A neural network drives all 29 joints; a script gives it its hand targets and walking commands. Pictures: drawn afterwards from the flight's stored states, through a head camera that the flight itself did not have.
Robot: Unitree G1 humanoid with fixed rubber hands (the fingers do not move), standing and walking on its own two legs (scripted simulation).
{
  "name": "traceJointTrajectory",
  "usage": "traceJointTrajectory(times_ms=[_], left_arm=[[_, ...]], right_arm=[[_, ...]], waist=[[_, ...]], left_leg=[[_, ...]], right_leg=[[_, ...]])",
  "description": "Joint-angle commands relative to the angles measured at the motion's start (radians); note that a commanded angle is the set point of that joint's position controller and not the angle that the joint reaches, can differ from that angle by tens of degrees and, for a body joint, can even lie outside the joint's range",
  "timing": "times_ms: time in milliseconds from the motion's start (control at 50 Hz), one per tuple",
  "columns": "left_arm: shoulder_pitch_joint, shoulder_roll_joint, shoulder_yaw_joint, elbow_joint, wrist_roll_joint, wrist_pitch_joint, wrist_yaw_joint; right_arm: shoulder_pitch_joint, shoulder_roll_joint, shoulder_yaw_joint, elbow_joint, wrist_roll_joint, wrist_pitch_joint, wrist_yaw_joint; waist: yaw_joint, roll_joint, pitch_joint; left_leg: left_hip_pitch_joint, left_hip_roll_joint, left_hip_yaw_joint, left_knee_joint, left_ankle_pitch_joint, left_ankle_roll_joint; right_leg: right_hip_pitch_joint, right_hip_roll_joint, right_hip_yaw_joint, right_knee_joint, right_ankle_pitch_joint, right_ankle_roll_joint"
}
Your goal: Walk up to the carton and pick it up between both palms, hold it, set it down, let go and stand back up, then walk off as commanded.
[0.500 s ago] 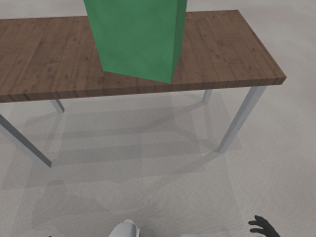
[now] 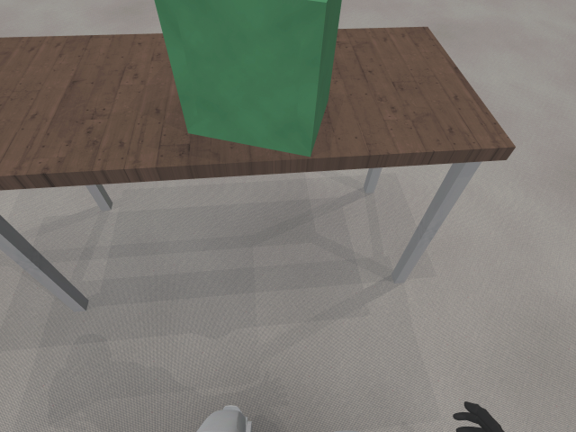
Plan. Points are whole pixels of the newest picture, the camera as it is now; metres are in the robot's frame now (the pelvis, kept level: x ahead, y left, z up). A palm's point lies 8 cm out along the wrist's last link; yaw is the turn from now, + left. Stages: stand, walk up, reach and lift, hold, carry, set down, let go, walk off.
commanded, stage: stand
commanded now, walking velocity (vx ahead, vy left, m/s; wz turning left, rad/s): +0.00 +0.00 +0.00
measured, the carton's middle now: (259, 53) +0.77 +0.05 +0.11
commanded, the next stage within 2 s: none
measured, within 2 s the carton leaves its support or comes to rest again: neither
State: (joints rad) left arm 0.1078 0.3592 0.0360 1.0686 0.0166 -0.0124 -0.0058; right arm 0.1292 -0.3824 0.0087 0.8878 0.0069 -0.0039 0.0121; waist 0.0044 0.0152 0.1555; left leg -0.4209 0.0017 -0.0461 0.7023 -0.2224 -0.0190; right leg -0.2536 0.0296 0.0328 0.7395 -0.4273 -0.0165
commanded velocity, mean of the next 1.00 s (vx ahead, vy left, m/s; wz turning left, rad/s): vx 0.00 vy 0.00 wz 0.00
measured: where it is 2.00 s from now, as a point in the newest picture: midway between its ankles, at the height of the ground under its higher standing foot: outside the picture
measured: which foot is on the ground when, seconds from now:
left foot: down 0.00-1.00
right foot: down 0.00-1.00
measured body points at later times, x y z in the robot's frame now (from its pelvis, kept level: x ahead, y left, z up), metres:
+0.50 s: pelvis +0.00 +0.00 +0.01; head +0.04 +0.00 +0.45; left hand +0.08 +0.31 -0.13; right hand +0.12 -0.30 -0.11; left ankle +0.10 +0.13 -0.71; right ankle -0.01 -0.12 -0.71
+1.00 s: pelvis +0.00 +0.01 +0.01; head +0.03 +0.01 +0.46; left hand +0.08 +0.31 -0.12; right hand +0.12 -0.29 -0.11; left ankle +0.10 +0.13 -0.71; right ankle -0.01 -0.12 -0.71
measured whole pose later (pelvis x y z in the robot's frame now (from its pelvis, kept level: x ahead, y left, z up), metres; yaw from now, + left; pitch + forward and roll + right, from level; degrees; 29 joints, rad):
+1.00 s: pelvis +0.00 +0.01 +0.01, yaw +0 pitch -4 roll -1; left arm 0.11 0.35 0.03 1.09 0.02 -0.01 -0.01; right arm 0.13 -0.37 0.02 0.92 0.01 0.00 0.01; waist 0.00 0.02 0.13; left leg -0.37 0.01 -0.04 0.63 -0.19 -0.01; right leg -0.19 0.03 0.04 0.64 -0.38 -0.01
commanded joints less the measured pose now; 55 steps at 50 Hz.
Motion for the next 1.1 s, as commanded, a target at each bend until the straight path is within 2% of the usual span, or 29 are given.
traceJointTrajectory(times_ms=[0,80,180,220,240,260,280,300,320,340,360,380,420,440,460,500,520,580,620,660,740,840,860,920,960,980,1000,1040,1080], left_arm=[[-0.04,0.218,0.026,-0.037,-0.015,-0.022,0.005],[-0.066,0.21,0.019,-0.045,-0.012,-0.027,0.006],[-0.035,0.202,0.018,-0.041,-0.016,-0.022,0.001],[-0.049,0.219,0.026,-0.037,-0.007,-0.025,0.006],[-0.063,0.232,0.028,-0.04,-0.005,-0.026,0.006],[-0.042,0.226,0.029,-0.045,-0.009,-0.021,0.009],[-0.049,0.231,0.031,-0.042,-0.01,-0.024,0.005],[-0.037,0.211,0.019,-0.043,-0.008,-0.024,0.005],[-0.053,0.221,0.022,-0.046,-0.015,-0.026,0.003],[-0.051,0.212,0.021,-0.038,-0.01,-0.027,0.009],[-0.066,0.21,0.016,-0.052,-0.014,-0.029,0.007],[-0.046,0.213,0.021,-0.043,-0.019,-0.026,0.005],[-0.063,0.208,0.025,-0.05,-0.003,-0.022,0.001],[-0.043,0.214,0.021,-0.039,-0.011,-0.022,0.006],[-0.057,0.232,0.028,-0.044,-0.015,-0.027,0.006],[-0.065,0.209,0.02,-0.04,-0.006,-0.022,0.008],[-0.042,0.212,0.021,-0.043,-0.011,-0.022,0.004],[-0.063,0.23,0.027,-0.041,-0.017,-0.026,0.003],[-0.047,0.21,0.021,-0.034,-0.013,-0.024,0.004],[-0.041,0.203,0.024,-0.031,-0.012,-0.023,0.007],[-0.042,0.216,0.025,-0.028,-0.011,-0.028,0.003],[-0.056,0.199,0.024,-0.036,-0.014,-0.021,0.004],[-0.056,0.21,0.026,-0.035,-0.012,-0.024,0.001],[-0.042,0.205,0.017,-0.021,-0.01,-0.022,0.004],[-0.049,0.223,0.025,-0.029,-0.008,-0.026,0.007],[-0.061,0.218,0.023,-0.028,-0.011,-0.023,0.003],[-0.054,0.2,0.02,-0.035,-0.008,-0.029,0.005],[-0.04,0.215,0.023,-0.024,-0.014,-0.02,0.006],[-0.037,0.198,0.021,-0.03,-0.015,-0.022,-0.002]], right_arm=[[-0.068,-0.213,-0.058,0.035,-0.02,-0.038,-0.015],[-0.082,-0.187,-0.051,0.023,-0.023,-0.035,-0.016],[-0.079,-0.199,-0.053,0.036,-0.024,-0.031,-0.017],[-0.085,-0.19,-0.048,0.026,-0.019,-0.026,-0.016],[-0.079,-0.183,-0.045,0.028,-0.015,-0.026,-0.017],[-0.087,-0.178,-0.046,0.028,-0.02,-0.024,-0.014],[-0.109,-0.206,-0.057,0.02,-0.013,-0.028,-0.016],[-0.09,-0.198,-0.051,0.029,-0.02,-0.031,-0.015],[-0.076,-0.194,-0.049,0.023,-0.018,-0.027,-0.015],[-0.07,-0.186,-0.044,0.038,-0.019,-0.026,-0.017],[-0.072,-0.182,-0.044,0.026,-0.018,-0.026,-0.014],[-0.071,-0.179,-0.042,0.033,-0.019,-0.03,-0.016],[-0.075,-0.196,-0.052,0.034,-0.022,-0.029,-0.014],[-0.075,-0.171,-0.038,0.027,-0.02,-0.028,-0.013],[-0.095,-0.184,-0.045,0.029,-0.022,-0.026,-0.009],[-0.081,-0.187,-0.042,0.031,-0.019,-0.028,-0.011],[-0.081,-0.181,-0.044,0.027,-0.019,-0.03,-0.013],[-0.062,-0.171,-0.045,0.036,-0.018,-0.032,-0.014],[-0.065,-0.192,-0.045,0.045,-0.017,-0.032,-0.012],[-0.081,-0.197,-0.048,0.04,-0.018,-0.026,-0.014],[-0.061,-0.169,-0.039,0.043,-0.02,-0.036,-0.015],[-0.062,-0.194,-0.044,0.051,-0.017,-0.032,-0.013],[-0.082,-0.2,-0.05,0.044,-0.019,-0.035,-0.013],[-0.077,-0.174,-0.044,0.046,-0.015,-0.033,-0.01],[-0.065,-0.164,-0.038,0.05,-0.016,-0.029,-0.009],[-0.047,-0.184,-0.045,0.056,-0.017,-0.03,-0.012],[-0.071,-0.181,-0.045,0.052,-0.021,-0.036,-0.012],[-0.054,-0.185,-0.046,0.058,-0.022,-0.033,-0.014],[-0.067,-0.2,-0.045,0.059,-0.014,-0.035,-0.015]], waist=[[-0.002,0.033,-0.307],[-0.007,-0.016,-0.313],[0.0,0.012,-0.287],[-0.001,-0.017,-0.268],[-0.017,-0.059,-0.267],[0.003,-0.003,-0.293],[-0.001,0.011,-0.288],[0.003,0.017,-0.297],[-0.002,-0.032,-0.278],[-0.005,-0.009,-0.282],[-0.01,-0.024,-0.294],[-0.009,0.014,-0.317],[-0.005,0.035,-0.29],[0.002,0.001,-0.29],[0.0,0.024,-0.31],[-0.013,-0.013,-0.26],[-0.001,0.018,-0.288],[-0.007,-0.029,-0.304],[-0.004,0.02,-0.28],[-0.005,-0.005,-0.286],[-0.006,0.039,-0.305],[-0.006,-0.008,-0.279],[-0.002,0.048,-0.29],[-0.005,0.005,-0.274],[0.001,-0.001,-0.268],[-0.018,-0.022,-0.269],[-0.001,0.027,-0.284],[-0.014,-0.004,-0.286],[0.005,-0.005,-0.301]], left_leg=[[0.267,0.116,-0.101,-0.198,0.122,0.079],[0.292,0.108,-0.089,-0.194,0.149,0.086],[0.283,0.115,-0.103,-0.204,0.109,0.085],[0.264,0.105,-0.093,-0.21,0.134,0.08],[0.258,0.101,-0.081,-0.215,0.129,0.073],[0.287,0.101,-0.078,-0.21,0.14,0.071],[0.252,0.102,-0.08,-0.202,0.145,0.073],[0.281,0.097,-0.072,-0.195,0.158,0.07],[0.261,0.094,-0.067,-0.196,0.17,0.066],[0.28,0.098,-0.064,-0.205,0.168,0.067],[0.29,0.107,-0.081,-0.22,0.168,0.072],[0.308,0.121,-0.098,-0.222,0.152,0.084],[0.277,0.115,-0.093,-0.23,0.098,0.08],[0.281,0.103,-0.081,-0.232,0.121,0.075],[0.299,0.109,-0.08,-0.226,0.144,0.069],[0.295,0.114,-0.077,-0.225,0.148,0.072],[0.297,0.114,-0.077,-0.222,0.165,0.073],[0.297,0.113,-0.077,-0.231,0.206,0.075],[0.295,0.112,-0.078,-0.241,0.157,0.072],[0.29,0.12,-0.096,-0.26,0.143,0.072],[0.303,0.118,-0.094,-0.251,0.18,0.075],[0.288,0.12,-0.093,-0.269,0.136,0.066],[0.307,0.121,-0.096,-0.273,0.095,0.069],[0.283,0.126,-0.114,-0.286,0.071,0.073],[0.284,0.102,-0.082,-0.268,0.145,0.064],[0.3,0.104,-0.07,-0.251,0.152,0.062],[0.296,0.105,-0.071,-0.259,0.171,0.061],[0.303,0.116,-0.083,-0.253,0.14,0.067],[0.3,0.114,-0.085,-0.27,0.143,0.071]], right_leg=[[-0.013,-0.129,0.159,-0.28,0.16,-0.039],[-0.007,-0.132,0.15,-0.298,0.192,-0.041],[-0.015,-0.129,0.145,-0.303,0.175,-0.038],[-0.025,-0.137,0.16,-0.316,0.188,-0.038],[-0.017,-0.137,0.149,-0.315,0.191,-0.035],[-0.016,-0.138,0.141,-0.326,0.175,-0.042],[-0.002,-0.145,0.162,-0.317,0.2,-0.042],[0.006,-0.148,0.165,-0.331,0.222,-0.036],[0.012,-0.15,0.153,-0.324,0.222,-0.041],[0.007,-0.148,0.162,-0.333,0.24,-0.039],[0.005,-0.138,0.145,-0.322,0.226,-0.033],[0.0,-0.127,0.143,-0.314,0.181,-0.033],[0.008,-0.128,0.14,-0.337,0.154,-0.031],[0.016,-0.137,0.153,-0.346,0.177,-0.033],[-0.009,-0.139,0.152,-0.343,0.195,-0.033],[-0.018,-0.133,0.143,-0.356,0.198,-0.026],[0.012,-0.136,0.142,-0.347,0.213,-0.028],[0.03,-0.129,0.13,-0.333,0.234,-0.024],[0.01,-0.136,0.134,-0.352,0.194,-0.032],[0.018,-0.122,0.12,-0.34,0.183,-0.029],[0.035,-0.127,0.135,-0.341,0.232,-0.026],[0.017,-0.126,0.123,-0.353,0.197,-0.034],[0.018,-0.13,0.132,-0.358,0.172,-0.034],[0.03,-0.118,0.12,-0.371,0.151,-0.033],[0.022,-0.138,0.136,-0.374,0.185,-0.027],[0.004,-0.134,0.14,-0.377,0.199,-0.026],[0.032,-0.14,0.137,-0.365,0.226,-0.028],[0.019,-0.125,0.129,-0.369,0.192,-0.025],[0.042,-0.127,0.121,-0.362,0.198,-0.032]])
